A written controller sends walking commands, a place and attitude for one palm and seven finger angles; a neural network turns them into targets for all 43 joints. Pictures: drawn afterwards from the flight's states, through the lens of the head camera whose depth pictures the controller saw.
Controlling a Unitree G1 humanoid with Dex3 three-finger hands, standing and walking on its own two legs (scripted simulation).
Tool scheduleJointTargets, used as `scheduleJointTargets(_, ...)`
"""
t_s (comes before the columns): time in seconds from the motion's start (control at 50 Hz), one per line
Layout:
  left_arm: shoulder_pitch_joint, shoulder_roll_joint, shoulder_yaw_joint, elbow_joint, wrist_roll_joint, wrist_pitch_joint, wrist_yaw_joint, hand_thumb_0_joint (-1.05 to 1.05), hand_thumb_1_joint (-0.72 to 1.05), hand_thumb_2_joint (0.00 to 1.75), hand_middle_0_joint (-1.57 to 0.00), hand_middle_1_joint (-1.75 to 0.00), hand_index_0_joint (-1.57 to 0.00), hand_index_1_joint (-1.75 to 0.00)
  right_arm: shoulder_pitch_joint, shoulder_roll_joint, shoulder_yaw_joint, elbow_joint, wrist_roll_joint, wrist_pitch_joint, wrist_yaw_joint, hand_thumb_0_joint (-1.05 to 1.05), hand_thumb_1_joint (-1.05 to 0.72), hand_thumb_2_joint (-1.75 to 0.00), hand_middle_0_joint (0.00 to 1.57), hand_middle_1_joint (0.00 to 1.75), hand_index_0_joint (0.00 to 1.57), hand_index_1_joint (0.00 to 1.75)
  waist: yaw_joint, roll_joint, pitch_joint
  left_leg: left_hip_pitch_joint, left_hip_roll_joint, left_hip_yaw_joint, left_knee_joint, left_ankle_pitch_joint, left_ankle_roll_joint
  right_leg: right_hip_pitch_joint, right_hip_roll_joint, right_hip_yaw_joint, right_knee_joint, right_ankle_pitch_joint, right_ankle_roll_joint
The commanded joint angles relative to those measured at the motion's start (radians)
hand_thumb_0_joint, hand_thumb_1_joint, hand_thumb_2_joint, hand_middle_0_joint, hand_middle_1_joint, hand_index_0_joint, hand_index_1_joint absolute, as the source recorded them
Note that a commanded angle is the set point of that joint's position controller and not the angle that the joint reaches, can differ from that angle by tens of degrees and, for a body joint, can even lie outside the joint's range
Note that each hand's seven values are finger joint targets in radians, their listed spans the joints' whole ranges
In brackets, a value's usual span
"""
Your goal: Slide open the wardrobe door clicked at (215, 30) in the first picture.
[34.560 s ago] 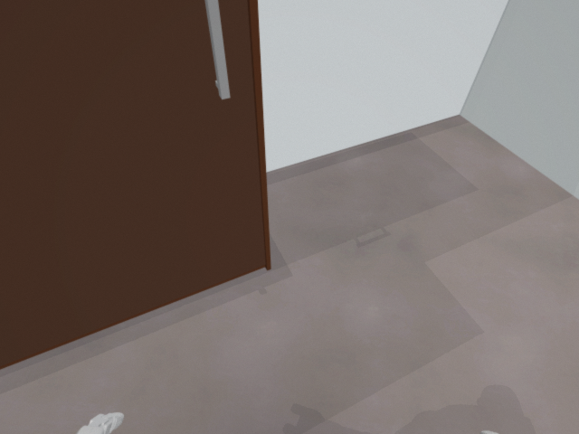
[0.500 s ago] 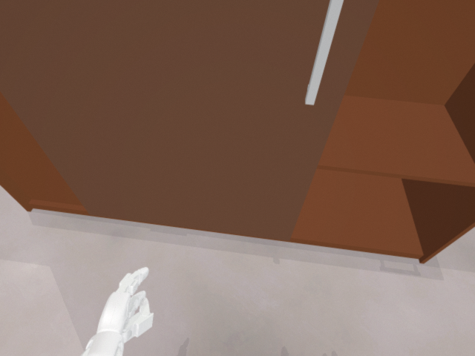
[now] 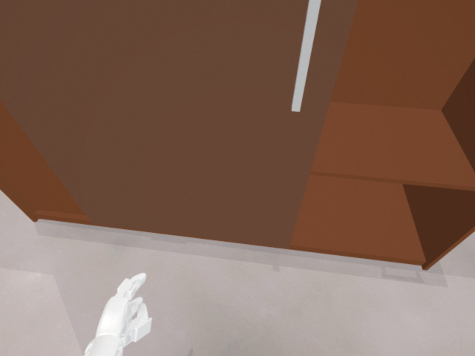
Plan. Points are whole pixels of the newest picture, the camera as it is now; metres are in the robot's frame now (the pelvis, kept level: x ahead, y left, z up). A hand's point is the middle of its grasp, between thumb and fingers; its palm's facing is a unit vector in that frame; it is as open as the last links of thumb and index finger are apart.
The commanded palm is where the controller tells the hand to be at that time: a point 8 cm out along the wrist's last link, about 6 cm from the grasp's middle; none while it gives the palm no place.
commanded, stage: stop stepping back and stand still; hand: right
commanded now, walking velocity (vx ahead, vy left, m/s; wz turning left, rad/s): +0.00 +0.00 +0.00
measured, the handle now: (304, 51) +0.66 -0.10 +0.19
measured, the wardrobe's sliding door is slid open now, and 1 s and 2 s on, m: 0.60 0.60 0.60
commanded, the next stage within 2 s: let the arm hang, fingers relaxed in 0.52 s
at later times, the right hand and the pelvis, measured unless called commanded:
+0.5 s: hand out of the picture +0.16 -0.28 +0.14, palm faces +0.44 +0.79 -0.43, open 7.4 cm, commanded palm +0.10 -0.31 +0.18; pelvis -0.04 -0.01 +0.00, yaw +0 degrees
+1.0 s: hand out of the picture -0.02 -0.17 -0.19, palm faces +0.01 +0.99 -0.16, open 7.1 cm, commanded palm none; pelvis -0.05 +0.01 -0.01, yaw -2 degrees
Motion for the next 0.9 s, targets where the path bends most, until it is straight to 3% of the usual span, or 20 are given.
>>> scheduleJointTargets(0.0,-0.052,0.144,0.048,-0.137,-0.004,-0.049,0.019,0.00,0.90,0.90,-0.20,-0.30,-0.20,-0.30,-0.028,-0.111,-0.076,-0.148,0.001,-0.035,-0.013,0.00,-0.90,-0.90,0.20,0.30,0.20,0.30,-0.011,-0.031,-0.114,0.075,0.038,-0.045,-0.030,0.254,0.011,0.015,-0.064,0.075,-0.107,0.234,-0.008)
scheduleJointTargets(0.02,-0.064,0.146,0.047,-0.138,-0.001,-0.054,0.023,0.00,0.90,0.90,-0.20,-0.30,-0.20,-0.30,-0.076,-0.134,-0.083,-0.180,-0.001,-0.039,-0.014,0.00,-0.90,-0.90,0.20,0.30,0.20,0.30,-0.014,-0.058,-0.109,0.076,0.037,-0.043,-0.034,0.228,0.011,0.006,-0.060,0.079,-0.121,0.207,-0.009)
scheduleJointTargets(0.1,-0.057,0.145,0.044,-0.131,0.005,-0.070,0.028,0.00,0.90,0.90,-0.20,-0.30,-0.20,-0.30,-0.148,-0.127,-0.059,-0.230,-0.017,-0.048,-0.021,0.00,-0.90,-0.90,0.20,0.30,0.20,0.30,-0.017,-0.116,-0.096,0.080,0.023,-0.034,-0.036,0.170,0.010,-0.005,-0.056,0.082,-0.159,0.105,-0.014)
scheduleJointTargets(0.12,-0.063,0.145,0.043,-0.129,0.007,-0.074,0.031,0.00,0.90,0.90,-0.20,-0.30,-0.20,-0.30,-0.171,-0.156,-0.078,-0.248,-0.020,-0.052,-0.023,0.00,-0.90,-0.90,0.20,0.30,0.20,0.30,-0.020,-0.127,-0.089,0.082,0.022,-0.034,-0.040,0.153,0.010,-0.015,-0.055,0.087,-0.171,0.073,-0.015)
scheduleJointTargets(0.22,-0.050,0.145,0.047,-0.119,0.011,-0.084,0.025,0.00,0.90,0.90,-0.20,-0.30,-0.20,-0.30,-0.143,-0.135,-0.080,-0.188,-0.028,-0.060,-0.026,0.00,-0.90,-0.90,0.20,0.30,0.20,0.30,-0.023,-0.122,-0.059,0.097,0.019,-0.043,-0.073,0.091,0.017,-0.065,-0.042,0.094,-0.190,-0.050,-0.014)
scheduleJointTargets(0.32,-0.051,0.142,0.047,-0.114,0.008,-0.084,0.017,0.00,0.90,0.90,-0.20,-0.30,-0.20,-0.30,-0.098,-0.102,-0.062,-0.101,-0.024,-0.057,-0.017,0.00,-0.90,-0.90,0.20,0.30,0.20,0.30,-0.020,-0.061,-0.022,0.050,0.022,-0.054,-0.128,0.013,0.019,-0.080,-0.032,0.091,-0.188,-0.120,-0.007)
scheduleJointTargets(0.44,-0.050,0.140,0.043,-0.114,0.005,-0.089,0.020,0.00,0.90,0.90,-0.20,-0.30,-0.20,-0.30,-0.125,-0.105,-0.055,-0.136,-0.027,-0.061,-0.015,0.00,-0.90,-0.90,0.20,0.30,0.20,0.30,-0.021,-0.071,-0.058,0.077,0.003,-0.031,-0.089,0.049,0.009,-0.065,-0.046,0.104,-0.221,-0.115,-0.013)
scheduleJointTargets(0.52,-0.048,0.142,0.046,-0.112,0.008,-0.097,0.023,0.00,0.90,0.90,-0.20,-0.30,-0.20,-0.30,-0.126,-0.137,-0.083,-0.176,-0.028,-0.064,-0.019,0.00,-0.90,-0.90,0.20,0.30,0.20,0.30,-0.026,-0.078,-0.095,0.109,0.007,-0.032,-0.073,0.114,0.009,-0.051,-0.039,0.093,-0.198,-0.039,-0.014)
scheduleJointTargets(0.58,-0.046,0.135,0.043,-0.107,0.009,-0.101,0.021,0.00,0.90,0.90,-0.20,-0.30,-0.20,-0.30,-0.113,-0.122,-0.073,-0.183,-0.027,-0.064,-0.019,0.00,-0.90,-0.90,0.20,0.30,0.20,0.30,-0.025,-0.088,-0.095,0.100,0.014,-0.034,-0.072,0.140,0.010,-0.033,-0.034,0.079,-0.176,0.017,-0.009)
scheduleJointTargets(0.6,-0.088,0.326,0.091,0.152,0.003,-0.117,-0.077,0.00,0.90,0.90,-0.20,-0.30,-0.20,-0.30,-0.128,0.041,0.325,0.625,-0.081,0.088,0.117,0.00,-0.90,-0.90,0.20,0.30,0.20,0.30,0.029,-0.044,-0.015,-0.047,0.116,0.013,0.070,0.270,0.034,-0.086,-0.070,0.108,0.014,0.299,-0.009)
scheduleJointTargets(0.62,-0.020,0.283,0.099,0.149,0.000,-0.046,-0.075,0.00,0.90,0.90,-0.20,-0.30,-0.20,-0.30,-0.133,0.055,0.310,0.634,-0.082,0.171,0.138,0.00,-0.90,-0.90,0.20,0.30,0.20,0.30,0.020,-0.040,-0.081,-0.096,0.123,-0.043,0.027,0.214,0.039,0.011,-0.090,0.081,0.016,0.366,0.010)
scheduleJointTargets(0.64,-0.002,0.290,0.098,0.122,-0.001,-0.019,-0.072,0.00,0.90,0.90,-0.20,-0.30,-0.20,-0.30,-0.147,0.039,0.308,0.614,-0.079,0.197,0.141,0.00,-0.90,-0.90,0.20,0.30,0.20,0.30,0.023,-0.054,-0.079,-0.113,0.108,-0.019,0.040,0.132,0.041,0.020,-0.101,0.088,0.014,0.345,0.004)
scheduleJointTargets(0.68,-0.025,0.297,0.086,0.125,0.012,0.011,-0.072,0.00,0.90,0.90,-0.20,-0.30,-0.20,-0.30,-0.202,0.031,0.320,0.692,-0.082,0.195,0.144,0.00,-0.90,-0.90,0.20,0.30,0.20,0.30,0.008,-0.026,-0.080,-0.099,0.067,0.011,0.126,0.004,0.043,-0.072,-0.131,0.159,-0.034,0.271,-0.043)
scheduleJointTargets(0.7,-0.041,0.297,0.078,0.129,0.019,0.026,-0.072,0.00,0.90,0.90,-0.20,-0.30,-0.20,-0.30,-0.221,0.022,0.327,0.745,-0.084,0.198,0.144,0.00,-0.90,-0.90,0.20,0.30,0.20,0.30,0.003,0.030,-0.057,-0.078,0.059,0.007,0.140,-0.018,0.044,-0.114,-0.134,0.178,-0.053,0.215,-0.056)
scheduleJointTargets(0.72,-0.048,0.283,0.072,0.136,0.026,0.037,-0.071,0.00,0.90,0.90,-0.20,-0.30,-0.20,-0.30,-0.240,0.023,0.338,0.800,-0.087,0.199,0.145,0.00,-0.90,-0.90,0.20,0.30,0.20,0.30,-0.005,0.100,-0.044,-0.070,0.065,-0.010,0.117,-0.006,0.046,-0.128,-0.122,0.176,-0.051,0.191,-0.053)
scheduleJointTargets(0.76,-0.033,0.265,0.062,0.159,0.030,0.055,-0.071,0.00,0.90,0.90,-0.20,-0.30,-0.20,-0.30,-0.286,0.004,0.351,0.912,-0.088,0.200,0.145,0.00,-0.90,-0.90,0.20,0.30,0.20,0.30,0.004,0.189,-0.059,-0.074,0.115,-0.074,0.057,0.038,0.063,-0.105,-0.070,0.148,0.004,0.160,-0.043)
scheduleJointTargets(0.8,-0.013,0.230,0.055,0.186,0.034,0.077,-0.069,0.00,0.90,0.90,-0.20,-0.30,-0.20,-0.30,-0.334,0.007,0.370,1.014,-0.085,0.207,0.141,0.00,-0.90,-0.90,0.20,0.30,0.20,0.30,0.022,0.208,-0.059,-0.146,0.162,-0.131,-0.013,-0.004,0.090,-0.035,-0.020,0.105,0.058,0.095,-0.027)
scheduleJointTargets(0.84,0.007,0.198,0.045,0.214,0.037,0.094,-0.066,0.00,0.90,0.90,-0.20,-0.30,-0.20,-0.30,-0.357,0.024,0.388,1.094,-0.080,0.217,0.137,0.00,-0.90,-0.90,0.20,0.30,0.20,0.30,0.032,0.097,-0.058,-0.181,0.164,-0.133,-0.031,-0.044,0.094,0.013,-0.012,0.092,0.060,0.086,-0.019)
scheduleJointTargets(0.88,0.011,0.190,0.037,0.243,0.039,0.100,-0.062,0.00,0.90,0.90,-0.20,-0.30,-0.20,-0.30,-0.357,0.036,0.397,1.165,-0.077,0.220,0.135,0.00,-0.90,-0.90,0.20,0.30,0.20,0.30,0.027,-0.030,-0.045,-0.169,0.129,-0.118,-0.024,-0.111,0.080,-0.003,-0.032,0.118,-0.004,0.048,-0.021)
